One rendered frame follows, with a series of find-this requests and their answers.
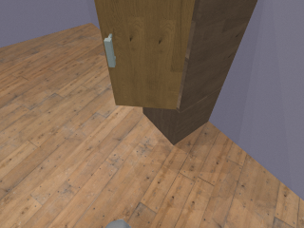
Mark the handle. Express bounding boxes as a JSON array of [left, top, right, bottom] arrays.
[[104, 33, 116, 67]]

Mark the cupboard door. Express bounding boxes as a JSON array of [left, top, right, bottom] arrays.
[[94, 0, 196, 110]]

